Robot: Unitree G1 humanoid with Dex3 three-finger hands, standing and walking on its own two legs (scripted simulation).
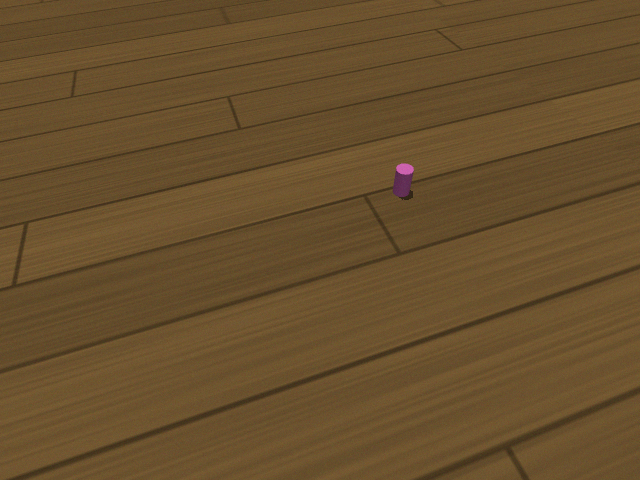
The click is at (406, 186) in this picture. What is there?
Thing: squat round
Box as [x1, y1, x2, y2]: [393, 163, 413, 196]
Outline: 409,164 403,163 399,164 396,167 393,192 398,196 404,196 409,191 413,171 412,166
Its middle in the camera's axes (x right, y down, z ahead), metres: +0.39 -0.30 +1.77
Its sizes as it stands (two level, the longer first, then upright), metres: 0.077 0.077 0.133
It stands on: the floor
